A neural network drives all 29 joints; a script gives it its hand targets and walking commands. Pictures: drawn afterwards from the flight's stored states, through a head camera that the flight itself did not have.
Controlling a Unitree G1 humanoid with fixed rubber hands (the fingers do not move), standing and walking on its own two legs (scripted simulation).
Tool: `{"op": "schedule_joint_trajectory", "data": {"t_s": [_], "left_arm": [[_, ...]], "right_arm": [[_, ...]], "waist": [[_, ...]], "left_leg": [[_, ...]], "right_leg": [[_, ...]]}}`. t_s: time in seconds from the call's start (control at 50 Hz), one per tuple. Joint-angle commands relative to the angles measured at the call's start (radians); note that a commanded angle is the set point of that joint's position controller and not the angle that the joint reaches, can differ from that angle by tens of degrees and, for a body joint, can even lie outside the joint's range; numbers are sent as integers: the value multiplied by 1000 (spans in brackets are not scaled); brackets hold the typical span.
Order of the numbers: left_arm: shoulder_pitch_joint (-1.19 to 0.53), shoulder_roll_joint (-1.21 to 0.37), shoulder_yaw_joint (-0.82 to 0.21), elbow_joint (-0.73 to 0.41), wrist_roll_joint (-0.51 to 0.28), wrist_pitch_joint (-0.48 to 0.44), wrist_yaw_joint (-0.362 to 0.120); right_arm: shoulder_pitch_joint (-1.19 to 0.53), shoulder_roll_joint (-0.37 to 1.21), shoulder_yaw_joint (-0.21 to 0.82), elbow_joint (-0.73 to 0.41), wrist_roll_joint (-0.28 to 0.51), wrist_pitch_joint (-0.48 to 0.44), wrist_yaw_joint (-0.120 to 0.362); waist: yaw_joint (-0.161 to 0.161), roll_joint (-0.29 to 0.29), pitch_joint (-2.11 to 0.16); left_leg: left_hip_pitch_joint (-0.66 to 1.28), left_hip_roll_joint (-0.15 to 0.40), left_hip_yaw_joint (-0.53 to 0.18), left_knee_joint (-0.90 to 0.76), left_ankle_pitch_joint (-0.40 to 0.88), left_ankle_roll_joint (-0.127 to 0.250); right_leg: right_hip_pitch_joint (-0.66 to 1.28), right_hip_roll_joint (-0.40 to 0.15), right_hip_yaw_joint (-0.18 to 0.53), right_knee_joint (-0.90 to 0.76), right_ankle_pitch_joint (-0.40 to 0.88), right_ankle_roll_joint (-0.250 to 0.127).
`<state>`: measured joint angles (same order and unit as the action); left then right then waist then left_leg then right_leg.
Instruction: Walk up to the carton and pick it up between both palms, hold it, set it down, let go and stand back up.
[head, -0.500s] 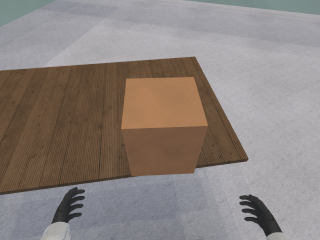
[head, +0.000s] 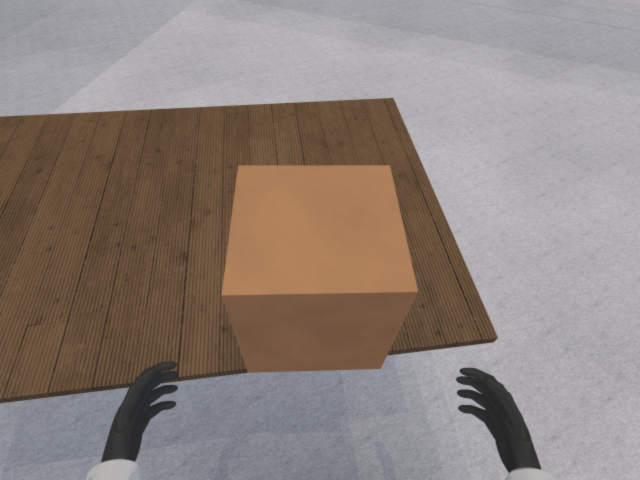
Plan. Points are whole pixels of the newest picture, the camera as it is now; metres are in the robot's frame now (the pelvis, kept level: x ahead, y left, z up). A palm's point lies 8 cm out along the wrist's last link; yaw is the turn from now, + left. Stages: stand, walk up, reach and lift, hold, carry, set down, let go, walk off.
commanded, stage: reach and lift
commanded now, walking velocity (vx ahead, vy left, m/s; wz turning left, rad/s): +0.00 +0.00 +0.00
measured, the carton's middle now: (314, 275) +0.38 +0.01 -0.02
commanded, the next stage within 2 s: none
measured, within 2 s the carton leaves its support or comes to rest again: neither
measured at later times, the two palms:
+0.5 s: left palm (140, 394) +0.21 +0.22 -0.01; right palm (487, 386) +0.21 -0.20 -0.01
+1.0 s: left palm (157, 309) +0.28 +0.19 +0.06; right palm (473, 315) +0.28 -0.18 +0.05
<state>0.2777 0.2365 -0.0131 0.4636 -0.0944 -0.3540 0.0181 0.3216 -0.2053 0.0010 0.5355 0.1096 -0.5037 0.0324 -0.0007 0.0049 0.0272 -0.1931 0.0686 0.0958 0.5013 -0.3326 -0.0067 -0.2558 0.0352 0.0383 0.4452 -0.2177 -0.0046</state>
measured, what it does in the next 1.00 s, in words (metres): stands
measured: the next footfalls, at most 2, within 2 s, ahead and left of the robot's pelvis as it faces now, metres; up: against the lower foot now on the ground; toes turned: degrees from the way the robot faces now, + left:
none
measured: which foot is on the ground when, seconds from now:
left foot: down 0.00-1.00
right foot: down 0.00-1.00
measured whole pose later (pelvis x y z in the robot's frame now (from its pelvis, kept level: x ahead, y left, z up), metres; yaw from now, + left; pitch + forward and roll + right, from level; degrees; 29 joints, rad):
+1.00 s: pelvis -0.02 +0.01 +0.00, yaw +0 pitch +0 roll -2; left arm -0.15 0.24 -0.07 0.13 -0.21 0.32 0.08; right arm -0.10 -0.19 0.01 0.26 0.17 0.08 -0.09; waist 0.01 0.02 0.02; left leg -0.19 0.07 0.09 0.50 -0.31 -0.01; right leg -0.23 0.03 0.04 0.38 -0.16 0.00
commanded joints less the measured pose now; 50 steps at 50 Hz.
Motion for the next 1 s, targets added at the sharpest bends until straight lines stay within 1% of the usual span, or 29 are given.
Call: {"op": "schedule_joint_trajectory", "data": {"t_s": [0.0,0.06,0.12,0.2,0.26,0.3,0.34,0.42,0.48,0.52,0.58,0.62,0.68,0.76,0.82,0.9,0.98], "left_arm": [[47,71,-69,-220,-94,-153,3],[2,66,-105,-246,-108,-159,15],[-64,56,-137,-258,-124,-142,30],[-153,60,-149,-269,-146,-100,54],[-230,73,-139,-284,-164,-64,72],[-264,79,-130,-298,-175,-37,81],[-280,78,-124,-320,-183,-8,85],[-275,73,-102,-363,-180,73,72],[-294,71,-66,-401,-164,149,55],[-327,78,-35,-430,-154,203,46],[-378,83,2,-507,-146,283,42],[-417,88,21,-561,-140,334,44],[-494,92,41,-621,-137,407,51],[-598,100,69,-645,-133,502,62],[-684,105,96,-632,-126,567,69],[-793,111,136,-585,-115,639,75],[-901,115,164,-486,-102,694,72]], "right_arm": [[6,-9,35,-252,166,-134,-6],[-36,-33,17,-229,171,-131,0],[-91,-47,3,-223,172,-101,8],[-165,-67,-9,-262,164,-43,11],[-224,-76,-18,-306,157,4,6],[-256,-85,-25,-340,152,33,-1],[-275,-91,-28,-373,152,60,-11],[-292,-110,-32,-417,160,123,-39],[-309,-123,-30,-443,168,177,-58],[-338,-132,-30,-468,173,216,-72],[-386,-150,-38,-518,180,269,-91],[-422,-164,-49,-549,183,304,-100],[-489,-177,-72,-574,183,357,-108],[-578,-188,-104,-588,179,425,-116],[-656,-193,-119,-577,176,473,-121],[-765,-197,-129,-544,173,518,-130],[-866,-193,-133,-473,172,563,-141]], "waist": [[53,21,-214],[45,62,-192],[33,84,-160],[23,84,-139],[25,69,-149],[32,51,-171],[33,37,-202],[26,17,-251],[26,18,-277],[30,13,-289],[32,21,-308],[30,30,-322],[24,52,-330],[17,64,-328],[15,56,-330],[27,46,-341],[28,31,-322]], "left_leg": [[91,-88,-92,-83,508,-53],[122,-80,-100,-85,480,-62],[104,-70,-103,-108,371,-63],[51,-71,-92,-140,260,-56],[7,-75,-77,-153,203,-47],[-10,-77,-68,-154,202,-43],[-5,-79,-62,-150,239,-41],[31,-80,-61,-137,371,-50],[53,-83,-60,-132,449,-57],[64,-86,-56,-133,472,-58],[89,-85,-55,-128,531,-65],[107,-82,-54,-125,568,-70],[132,-75,-55,-125,585,-72],[130,-68,-53,-136,533,-66],[103,-65,-50,-150,471,-54],[59,-66,-43,-165,409,-35],[11,-68,-38,-179,343,-17]], "right_leg": [[298,-7,11,-28,444,-23],[223,5,-4,-56,311,-40],[179,6,-7,-74,195,-52],[172,-2,2,-82,126,-51],[185,-12,11,-78,103,-44],[203,-16,14,-71,121,-37],[224,-16,15,-63,173,-30],[281,-11,12,-54,328,-21],[329,-12,14,-51,428,-15],[348,-14,16,-53,466,-9],[357,-6,14,-56,502,-7],[351,2,10,-57,504,-8],[313,10,2,-66,461,-10],[282,13,-7,-77,385,-9],[281,10,-7,-81,341,-5],[296,5,-2,-77,321,4],[305,-3,2,-71,305,13]]}}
